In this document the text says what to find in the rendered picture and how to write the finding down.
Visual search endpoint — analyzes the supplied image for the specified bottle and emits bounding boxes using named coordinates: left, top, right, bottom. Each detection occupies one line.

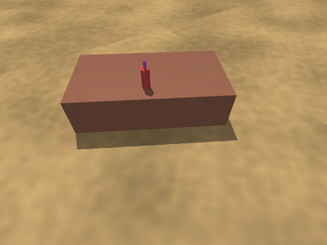
left=141, top=60, right=150, bottom=89

